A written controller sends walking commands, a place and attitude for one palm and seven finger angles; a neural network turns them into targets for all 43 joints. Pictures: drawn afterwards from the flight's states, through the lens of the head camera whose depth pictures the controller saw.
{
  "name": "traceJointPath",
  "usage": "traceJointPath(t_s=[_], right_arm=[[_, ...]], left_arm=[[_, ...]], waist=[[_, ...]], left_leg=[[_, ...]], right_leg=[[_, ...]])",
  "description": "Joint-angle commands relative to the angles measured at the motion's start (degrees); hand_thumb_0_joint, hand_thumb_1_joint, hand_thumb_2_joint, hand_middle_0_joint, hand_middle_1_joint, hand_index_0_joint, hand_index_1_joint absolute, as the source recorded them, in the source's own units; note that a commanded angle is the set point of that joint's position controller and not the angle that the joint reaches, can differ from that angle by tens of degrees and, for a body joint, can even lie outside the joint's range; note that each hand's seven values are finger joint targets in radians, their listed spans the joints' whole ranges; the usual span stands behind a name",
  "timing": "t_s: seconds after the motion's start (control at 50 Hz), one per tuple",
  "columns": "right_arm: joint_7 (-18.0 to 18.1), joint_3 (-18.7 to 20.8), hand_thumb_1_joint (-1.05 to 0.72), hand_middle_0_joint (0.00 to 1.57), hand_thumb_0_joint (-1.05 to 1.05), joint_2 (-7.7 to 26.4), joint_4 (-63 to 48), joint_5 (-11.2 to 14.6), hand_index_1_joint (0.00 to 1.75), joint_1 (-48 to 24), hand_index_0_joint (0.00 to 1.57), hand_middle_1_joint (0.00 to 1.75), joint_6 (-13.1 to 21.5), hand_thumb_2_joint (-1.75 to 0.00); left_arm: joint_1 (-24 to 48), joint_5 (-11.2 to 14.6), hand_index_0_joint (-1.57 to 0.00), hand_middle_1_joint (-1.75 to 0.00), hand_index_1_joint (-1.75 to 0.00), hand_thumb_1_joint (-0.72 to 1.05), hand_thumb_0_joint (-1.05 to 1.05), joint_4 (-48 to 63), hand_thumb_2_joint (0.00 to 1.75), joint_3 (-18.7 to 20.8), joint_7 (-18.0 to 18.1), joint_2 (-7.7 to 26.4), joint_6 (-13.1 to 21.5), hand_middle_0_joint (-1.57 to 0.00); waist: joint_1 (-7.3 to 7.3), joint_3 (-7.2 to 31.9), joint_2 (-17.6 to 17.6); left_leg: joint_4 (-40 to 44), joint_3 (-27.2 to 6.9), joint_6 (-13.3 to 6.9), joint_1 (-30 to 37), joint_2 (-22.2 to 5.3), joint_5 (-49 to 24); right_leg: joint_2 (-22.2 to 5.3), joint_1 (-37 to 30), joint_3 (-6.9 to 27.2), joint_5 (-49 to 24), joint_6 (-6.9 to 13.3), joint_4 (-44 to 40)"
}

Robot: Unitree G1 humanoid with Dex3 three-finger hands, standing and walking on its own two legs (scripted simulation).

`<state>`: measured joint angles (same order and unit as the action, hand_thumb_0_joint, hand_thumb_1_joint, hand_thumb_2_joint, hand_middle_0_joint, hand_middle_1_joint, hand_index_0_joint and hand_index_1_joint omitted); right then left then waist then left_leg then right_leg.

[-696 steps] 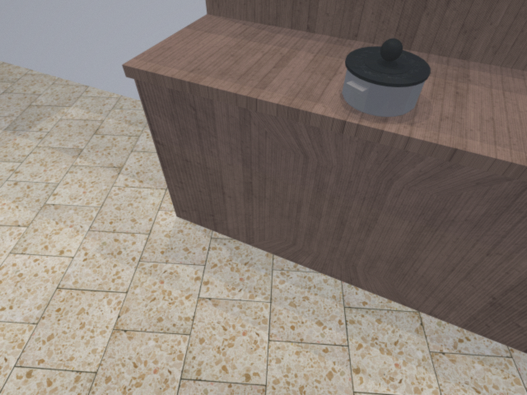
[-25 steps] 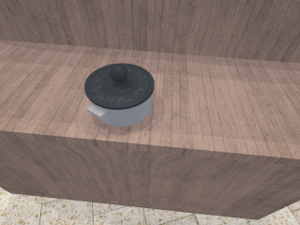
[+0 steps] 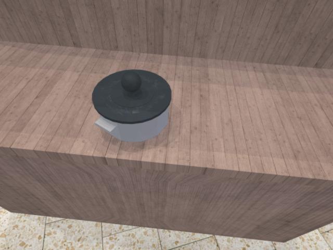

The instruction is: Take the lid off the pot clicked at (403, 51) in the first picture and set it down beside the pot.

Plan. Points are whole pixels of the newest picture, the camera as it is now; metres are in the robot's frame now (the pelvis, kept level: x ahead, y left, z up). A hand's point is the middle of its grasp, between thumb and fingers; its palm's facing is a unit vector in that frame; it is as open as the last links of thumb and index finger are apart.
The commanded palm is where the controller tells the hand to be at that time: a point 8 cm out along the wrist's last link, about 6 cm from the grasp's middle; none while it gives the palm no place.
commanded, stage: look again from close up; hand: left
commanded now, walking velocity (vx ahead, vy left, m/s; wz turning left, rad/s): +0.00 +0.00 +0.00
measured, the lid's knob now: (131, 81) +0.47 +0.13 +0.15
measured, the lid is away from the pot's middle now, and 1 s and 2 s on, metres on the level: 0.00 0.00 0.00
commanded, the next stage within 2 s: lift the closed hand beside the body in 0.12 s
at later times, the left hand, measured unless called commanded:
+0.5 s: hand (87, 245) +0.14 +0.19 -0.04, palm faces +0.16 -0.95 -0.26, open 5.8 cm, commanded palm +0.08 +0.24 +0.00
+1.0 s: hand (43, 240) +0.13 +0.23 +0.07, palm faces +0.32 -0.85 -0.42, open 3.1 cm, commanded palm +0.07 +0.26 +0.10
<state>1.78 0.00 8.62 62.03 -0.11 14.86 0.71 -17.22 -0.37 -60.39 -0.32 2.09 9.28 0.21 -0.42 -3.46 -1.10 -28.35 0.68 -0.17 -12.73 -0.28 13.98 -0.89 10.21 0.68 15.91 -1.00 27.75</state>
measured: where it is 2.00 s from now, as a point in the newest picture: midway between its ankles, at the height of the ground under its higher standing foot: outside the picture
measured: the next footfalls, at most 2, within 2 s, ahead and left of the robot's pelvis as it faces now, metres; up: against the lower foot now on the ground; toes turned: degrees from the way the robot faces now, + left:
none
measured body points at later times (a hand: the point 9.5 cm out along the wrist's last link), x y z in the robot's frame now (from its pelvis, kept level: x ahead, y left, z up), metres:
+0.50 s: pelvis -0.01 +0.01 +0.00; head -0.05 -0.02 +0.45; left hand +0.13 +0.24 -0.02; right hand +0.16 -0.22 -0.08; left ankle +0.01 +0.12 -0.74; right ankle -0.01 -0.13 -0.74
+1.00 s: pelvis +0.00 -0.01 +0.00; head -0.03 -0.03 +0.45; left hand +0.10 +0.27 +0.10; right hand +0.18 -0.21 -0.08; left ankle +0.01 +0.12 -0.74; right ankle -0.01 -0.13 -0.74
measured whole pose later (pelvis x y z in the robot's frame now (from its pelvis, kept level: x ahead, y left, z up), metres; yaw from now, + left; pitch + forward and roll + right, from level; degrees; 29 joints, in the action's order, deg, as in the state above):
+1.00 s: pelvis +0.00 -0.01 +0.00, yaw +2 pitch -4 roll +0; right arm 4.7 -0.7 10.2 36.0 0.9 13.4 10.2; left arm -40.3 0.9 18.3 10.7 4.4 16.5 4.6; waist -3.5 -0.4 3.4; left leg -28.6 -1.2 0.5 -10.3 -0.6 13.9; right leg -0.5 6.9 -1.3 16.2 -0.3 27.5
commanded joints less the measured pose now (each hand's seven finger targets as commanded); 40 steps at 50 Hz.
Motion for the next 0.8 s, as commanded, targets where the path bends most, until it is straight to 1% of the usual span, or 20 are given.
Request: traceJointPath(t_s=[0.0,0.18,0.2,0.22,0.24,0.26,0.28,0.3,0.34,0.36,0.4,0.44,0.46,0.5,0.52,0.56,0.58,0.68,0.76,0.78], right_arm=[[-0.19,0.96,-0.90,0.20,0.00,4.78,-1.93,-0.13,0.30,2.71,0.20,0.30,1.07,-0.90],[-0.19,1.01,-0.90,0.20,0.00,4.65,-1.38,-0.12,0.30,3.18,0.20,0.30,1.06,-0.90],[-0.43,1.05,-0.90,0.20,0.00,7.61,-4.61,0.06,0.30,-1.90,0.20,0.30,1.44,-0.90],[-0.21,1.26,-0.90,0.20,0.00,13.44,-23.13,3.71,0.30,-0.83,0.20,0.30,11.43,-0.90],[2.36,-0.02,-0.90,0.20,0.00,9.61,-21.05,3.96,0.30,-5.39,0.20,0.30,15.51,-0.90],[2.75,0.69,-0.90,0.20,0.00,10.23,-17.48,4.87,0.30,-6.98,0.20,0.30,16.40,-0.90],[2.33,0.72,-0.90,0.20,0.00,9.00,-17.80,5.51,0.30,-6.63,0.20,0.30,16.66,-0.90],[1.88,-0.13,-0.90,0.20,0.00,9.11,-19.92,4.49,0.30,-7.54,0.20,0.30,17.49,-0.90],[0.43,1.01,-0.90,0.20,0.00,9.68,-21.68,2.83,0.30,-8.45,0.20,0.30,17.31,-0.90],[-0.46,2.35,-0.90,0.20,0.00,10.14,-23.23,2.70,0.30,-9.25,0.20,0.30,16.09,-0.90],[-1.21,3.59,-0.90,0.20,0.00,9.66,-27.18,2.52,0.30,-10.93,0.20,0.30,13.85,-0.90],[-1.08,3.38,-0.90,0.20,0.00,9.38,-32.73,2.55,0.30,-12.81,0.20,0.30,13.57,-0.90],[-0.75,3.54,-0.90,0.20,0.00,9.40,-33.95,2.47,0.30,-13.13,0.20,0.30,13.37,-0.90],[0.16,2.34,-0.90,0.20,0.00,8.28,-37.25,2.07,0.30,-12.74,0.20,0.30,13.66,-0.90],[0.56,1.88,-0.90,0.20,0.00,7.82,-37.42,1.83,0.30,-12.10,0.20,0.30,13.63,-0.90],[0.91,1.91,-0.90,0.20,0.00,8.24,-37.66,1.25,0.30,-10.87,0.20,0.30,13.07,-0.90],[1.07,1.55,-0.90,0.20,0.00,8.19,-38.02,1.02,0.30,-10.65,0.20,0.30,12.93,-0.90],[2.27,1.53,-0.90,0.20,0.00,8.57,-39.74,0.42,0.30,-10.07,0.20,0.30,13.48,-0.90],[3.03,1.82,-0.90,0.20,0.00,8.28,-38.71,0.54,0.30,-10.56,0.20,0.30,13.56,-0.90],[3.04,1.41,-0.90,0.20,0.00,7.69,-38.80,0.65,0.30,-11.10,0.20,0.30,13.40,-0.90]], left_arm=[[-4.51,-0.21,-0.20,-0.30,-0.30,0.90,0.00,1.31,0.90,0.87,0.39,5.69,0.56,-0.20],[-4.85,-0.24,-0.20,-0.30,-0.30,0.90,0.00,0.74,0.90,0.76,0.35,5.18,0.45,-0.20],[-7.61,-1.29,-0.20,-0.30,-0.30,0.90,0.00,-1.36,0.90,1.25,2.30,6.85,2.19,-0.20],[30.39,5.88,-0.24,-0.35,-0.35,0.90,0.00,74.48,0.90,0.55,3.14,15.59,10.90,-0.24],[7.39,1.34,-0.29,-0.40,-0.40,0.90,0.00,63.76,0.90,0.64,6.17,12.82,5.72,-0.29],[6.20,2.97,-0.33,-0.44,-0.44,0.90,0.00,60.70,0.90,-0.07,8.55,11.30,1.49,-0.33],[-6.19,3.05,-0.38,-0.49,-0.49,0.90,0.00,55.91,0.90,-3.03,8.67,3.29,-2.32,-0.38],[-5.45,2.57,-0.42,-0.54,-0.54,0.90,0.00,57.55,0.90,-5.49,8.11,0.31,-2.60,-0.42],[-14.39,0.44,-0.51,-0.64,-0.64,0.90,0.00,45.35,0.90,-7.75,6.26,-3.99,-2.41,-0.51],[-21.23,0.15,-0.55,-0.68,-0.68,0.90,0.00,40.43,0.90,-5.06,5.53,-3.48,-2.37,-0.55],[-27.70,-0.09,-0.64,-0.78,-0.78,0.90,0.00,44.28,0.90,1.39,3.67,1.97,-0.77,-0.64],[-26.27,0.64,-0.73,-0.88,-0.88,0.90,0.00,58.82,0.90,7.35,2.82,8.73,2.57,-0.73],[-24.51,1.12,-0.77,-0.92,-0.92,0.90,0.00,64.08,0.90,12.89,3.35,14.23,4.12,-0.77],[-16.48,1.28,-0.86,-1.02,-1.02,0.90,0.00,75.28,0.90,11.22,3.38,13.28,6.41,-0.86],[-15.09,1.34,-0.90,-1.07,-1.07,0.90,0.00,76.08,0.90,8.88,3.23,10.60,6.55,-0.90],[-13.95,1.09,-0.99,-1.16,-1.16,0.90,0.00,75.90,0.90,8.56,3.13,9.96,6.56,-0.99],[-13.72,1.19,-1.04,-1.21,-1.21,0.90,0.00,75.25,0.90,5.46,2.62,6.78,6.46,-1.04],[-14.71,1.42,-1.26,-1.45,-1.45,0.90,0.00,86.59,0.90,9.07,2.60,11.05,7.83,-1.26],[-19.30,1.35,-1.30,-1.50,-1.50,0.90,0.00,86.72,0.90,14.97,3.67,14.81,7.24,-1.30],[-20.78,1.59,-1.30,-1.50,-1.50,0.90,0.00,85.74,0.90,12.61,3.31,11.82,7.05,-1.30]], waist=[[0.09,-0.85,1.46],[-0.03,-1.47,0.98],[-1.41,3.12,2.30],[-0.30,30.52,12.60],[-1.58,27.74,21.22],[-0.63,21.34,16.31],[-0.29,14.60,12.35],[0.19,6.63,6.65],[0.15,-5.06,-2.95],[-1.19,-6.39,-7.41],[-3.61,-6.54,-10.96],[-4.47,-3.26,-8.07],[-4.66,-1.06,-4.57],[-3.41,0.92,2.07],[-2.38,0.79,4.14],[-0.94,-0.87,4.80],[-0.24,-1.72,4.92],[-1.31,5.76,6.00],[-2.73,5.06,4.06],[-2.51,3.37,3.58]], left_leg=[[5.02,-4.20,-1.14,0.76,-5.22,-6.85],[5.85,-4.36,-1.27,0.22,-5.26,-4.61],[-4.90,-2.62,0.02,0.89,-5.01,-13.96],[4.90,-4.08,0.63,13.26,0.19,-13.28],[5.14,-2.18,0.55,14.53,-1.85,-13.86],[4.31,-2.44,1.68,8.93,-1.83,-8.34],[7.10,-3.63,0.68,6.71,-1.21,-4.33],[8.70,-4.28,0.16,4.90,-1.06,-1.96],[8.56,-4.75,-0.69,-0.32,-0.75,1.13],[8.23,-4.69,-0.57,-3.32,-1.14,1.00],[7.84,-2.52,0.07,-4.69,-0.81,1.13],[8.09,-1.32,0.33,-4.02,-0.06,2.29],[7.34,-0.71,0.45,-2.69,-0.17,2.19],[6.98,-0.07,0.10,-0.40,0.27,2.85],[6.39,0.22,-0.16,0.97,0.34,2.70],[4.55,0.55,-0.40,1.54,0.42,3.11],[4.39,0.48,-0.52,1.18,0.76,4.05],[2.89,0.52,-1.16,4.96,1.10,0.12],[2.86,0.19,-1.02,4.82,0.77,-1.72],[3.37,0.07,-1.04,4.05,0.75,-1.64]], right_leg=[[-4.88,2.62,3.90,-6.03,2.88,-5.93],[-4.81,2.56,3.73,-4.30,2.79,-6.61],[-7.07,0.87,6.38,-26.48,2.28,-5.88],[-2.78,-6.47,0.12,-19.97,2.94,-0.69],[-1.11,-1.76,-0.94,-10.62,4.30,0.32],[-0.97,-0.24,-3.02,-8.54,3.20,-1.43],[-0.64,-0.19,-4.11,-6.48,3.09,-3.57],[-0.25,1.01,-5.01,-4.70,2.66,-4.55],[0.39,6.47,-6.49,-0.49,1.98,-5.71],[0.37,6.30,-6.98,0.19,2.27,-5.85],[0.58,5.99,-6.00,1.88,2.13,-5.68],[0.35,3.80,-4.83,3.25,2.18,-5.88],[-0.22,2.77,-4.48,2.87,2.17,-6.22],[-0.35,3.40,-3.18,2.65,2.07,-6.32],[-0.15,4.63,-2.92,2.24,1.90,-6.73],[0.13,7.34,-3.15,2.31,1.67,-8.31],[0.15,8.07,-3.33,3.08,1.43,-8.32],[0.03,4.82,-3.27,0.57,1.44,-7.94],[0.28,3.95,-3.49,0.04,1.64,-8.26],[0.15,3.98,-3.81,0.01,1.52,-8.06]])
